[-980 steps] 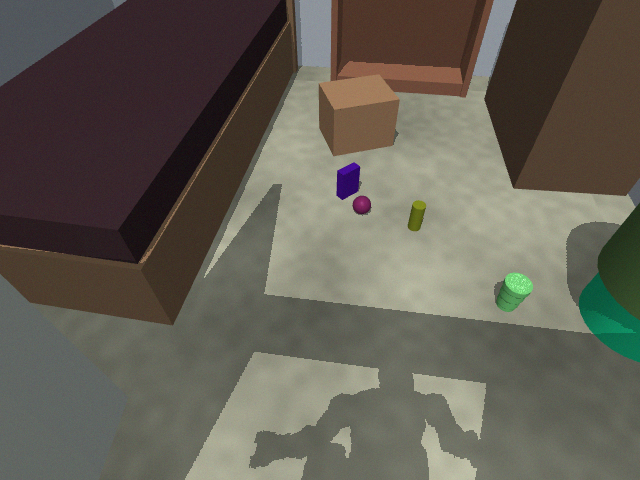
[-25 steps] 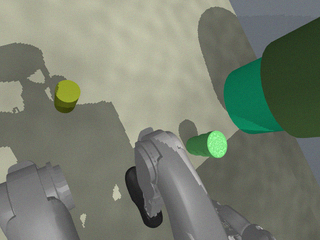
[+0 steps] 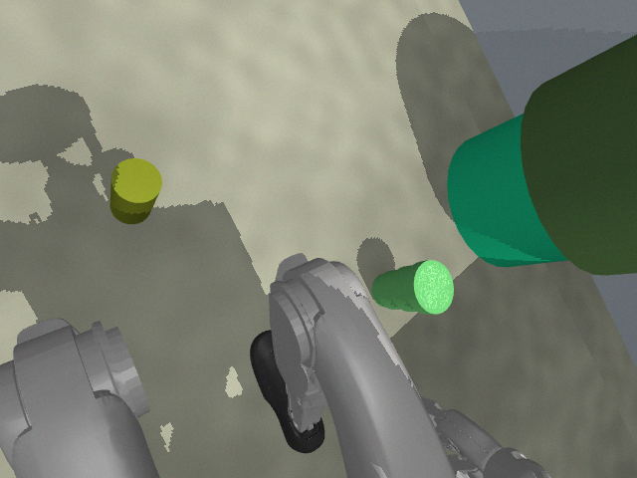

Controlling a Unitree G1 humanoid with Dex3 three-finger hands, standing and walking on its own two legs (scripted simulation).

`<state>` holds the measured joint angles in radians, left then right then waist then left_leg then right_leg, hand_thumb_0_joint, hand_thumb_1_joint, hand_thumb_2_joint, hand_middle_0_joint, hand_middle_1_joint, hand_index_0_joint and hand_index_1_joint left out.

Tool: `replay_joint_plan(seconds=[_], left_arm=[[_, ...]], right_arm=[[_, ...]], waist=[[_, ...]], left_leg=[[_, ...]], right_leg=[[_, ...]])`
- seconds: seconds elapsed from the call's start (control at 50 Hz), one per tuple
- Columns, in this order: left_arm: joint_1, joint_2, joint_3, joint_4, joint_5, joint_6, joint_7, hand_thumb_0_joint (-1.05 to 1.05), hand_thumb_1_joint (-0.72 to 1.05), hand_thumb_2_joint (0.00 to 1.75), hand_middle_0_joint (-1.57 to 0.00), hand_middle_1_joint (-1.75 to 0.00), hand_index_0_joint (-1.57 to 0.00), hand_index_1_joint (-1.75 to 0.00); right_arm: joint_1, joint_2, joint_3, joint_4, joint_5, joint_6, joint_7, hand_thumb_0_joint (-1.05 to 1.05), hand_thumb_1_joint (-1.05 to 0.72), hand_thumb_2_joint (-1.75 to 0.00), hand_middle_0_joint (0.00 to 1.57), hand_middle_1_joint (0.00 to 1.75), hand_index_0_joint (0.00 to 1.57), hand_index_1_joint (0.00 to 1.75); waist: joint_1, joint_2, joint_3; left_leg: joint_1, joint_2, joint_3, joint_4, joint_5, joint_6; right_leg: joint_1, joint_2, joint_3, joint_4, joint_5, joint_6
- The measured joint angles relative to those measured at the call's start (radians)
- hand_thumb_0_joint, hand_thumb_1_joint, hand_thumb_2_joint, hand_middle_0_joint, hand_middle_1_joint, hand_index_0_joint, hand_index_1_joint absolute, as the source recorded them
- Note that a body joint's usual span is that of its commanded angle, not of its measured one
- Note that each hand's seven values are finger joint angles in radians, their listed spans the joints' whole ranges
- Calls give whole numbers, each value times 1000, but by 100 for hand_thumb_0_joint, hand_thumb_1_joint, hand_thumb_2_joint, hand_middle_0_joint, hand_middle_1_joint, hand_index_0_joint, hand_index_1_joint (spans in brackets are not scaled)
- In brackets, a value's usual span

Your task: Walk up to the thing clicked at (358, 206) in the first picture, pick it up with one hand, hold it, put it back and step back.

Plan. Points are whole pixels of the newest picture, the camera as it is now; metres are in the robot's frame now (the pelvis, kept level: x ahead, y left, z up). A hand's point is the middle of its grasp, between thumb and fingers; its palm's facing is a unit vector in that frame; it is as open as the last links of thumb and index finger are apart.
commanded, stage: close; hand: left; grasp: from above
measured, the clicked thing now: out of the picture +0.42 +0.35 -0.26
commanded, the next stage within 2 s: settle in 0.30 s
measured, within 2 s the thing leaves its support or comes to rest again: leaves its support in 0.66 s
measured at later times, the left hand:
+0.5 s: hand out of the picture +0.41 +0.34 -0.25, palm faces -0.42 -0.19 -0.89, open 10.1 cm
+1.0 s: hand out of the picture +0.40 +0.36 -0.17, palm faces -0.42 -0.15 -0.89, open 10.1 cm
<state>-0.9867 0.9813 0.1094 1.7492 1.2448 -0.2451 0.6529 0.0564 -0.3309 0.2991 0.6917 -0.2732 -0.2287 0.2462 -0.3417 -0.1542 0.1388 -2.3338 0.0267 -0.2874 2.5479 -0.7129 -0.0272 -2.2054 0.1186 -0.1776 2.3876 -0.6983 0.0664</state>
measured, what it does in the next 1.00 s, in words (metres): stands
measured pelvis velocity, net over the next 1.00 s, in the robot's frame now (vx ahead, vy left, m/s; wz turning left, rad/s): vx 0.00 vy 0.00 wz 0.06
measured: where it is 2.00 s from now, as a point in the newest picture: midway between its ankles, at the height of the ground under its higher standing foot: (220, 449)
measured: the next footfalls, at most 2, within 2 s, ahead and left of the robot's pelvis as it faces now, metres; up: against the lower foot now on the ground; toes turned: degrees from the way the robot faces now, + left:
none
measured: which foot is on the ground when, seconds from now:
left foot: down 0.00-1.00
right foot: down 0.00-1.00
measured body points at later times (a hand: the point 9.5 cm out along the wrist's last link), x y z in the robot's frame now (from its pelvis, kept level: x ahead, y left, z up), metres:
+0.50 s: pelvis +0.00 +0.00 +0.00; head +0.26 +0.14 +0.34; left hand +0.43 +0.35 -0.20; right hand +0.08 -0.25 -0.06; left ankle +0.06 +0.13 -0.27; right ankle +0.11 -0.12 -0.27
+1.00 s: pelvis +0.00 +0.00 +0.01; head +0.22 +0.11 +0.39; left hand +0.42 +0.36 -0.12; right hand +0.12 -0.25 -0.08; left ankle +0.06 +0.13 -0.27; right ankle +0.11 -0.12 -0.27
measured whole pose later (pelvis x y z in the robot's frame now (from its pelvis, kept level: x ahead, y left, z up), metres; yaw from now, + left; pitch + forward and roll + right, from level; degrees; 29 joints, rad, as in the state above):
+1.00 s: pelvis +0.00 +0.00 +0.01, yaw +3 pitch +31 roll -11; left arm -0.88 0.78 0.05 1.40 1.16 -0.13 0.40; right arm 0.10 -0.30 0.14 0.71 -0.16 -0.14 0.25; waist -0.23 -0.04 -0.02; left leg -2.35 0.01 -0.21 2.47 -0.68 -0.02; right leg -2.23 0.08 -0.12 2.36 -0.71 0.06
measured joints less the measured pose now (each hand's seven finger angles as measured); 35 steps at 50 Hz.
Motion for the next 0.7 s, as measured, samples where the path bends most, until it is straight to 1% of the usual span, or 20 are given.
replay_joint_plan(seconds=[0.12,0.2,0.36,0.5,0.54,0.58,0.7], left_arm=[[-7,8,1,11,6,0,10,0,1,55,-54,-83,-57,-76],[-10,11,-1,13,4,3,11,0,0,54,-56,-81,-59,-75],[-9,12,-2,3,-2,11,1,0,-1,51,-59,-79,-62,-72],[-2,4,-1,-15,-11,17,-11,0,-2,52,-61,-78,-64,-71],[5,-1,9,-31,-11,22,-20,0,-3,52,-61,-78,-65,-71],[14,-12,7,-57,-15,31,-34,0,-3,53,-62,-78,-65,-71],[61,-67,11,-172,-20,51,-66,0,-4,53,-62,-77,-66,-70]], right_arm=[[-6,-1,6,-4,-6,1,-2,0,-90,-90,20,30,20,29],[-7,-1,7,-10,-8,0,-3,0,-90,-90,20,30,20,29],[4,1,12,-13,-5,-5,1,0,-90,-90,20,30,20,29],[17,2,7,-10,-2,-3,0,0,-90,-90,20,30,20,29],[21,3,2,-7,0,-1,-1,0,-91,-90,20,30,20,29],[27,4,-5,-5,3,3,0,0,-91,-90,20,30,20,29],[37,11,-35,14,19,16,11,0,-91,-90,20,30,21,29]], waist=[[-4,-4,3],[-5,-4,8],[-8,-4,11],[-5,0,4],[-3,3,0],[2,6,-7],[25,24,-49]], left_leg=[[2,0,-2,1,2,0],[2,1,-1,1,4,2],[1,0,-1,1,8,4],[-4,-1,0,0,6,4],[-6,-1,0,-1,5,4],[-9,-3,2,-3,4,4],[-20,-9,8,-10,2,0]], right_leg=[[2,0,-1,0,3,2],[3,1,-1,-1,5,4],[3,1,-1,-2,8,3],[0,0,-1,-3,6,3],[-1,-1,-1,-4,4,2],[-4,-3,0,-5,1,0],[-13,-12,3,-3,-9,-8]])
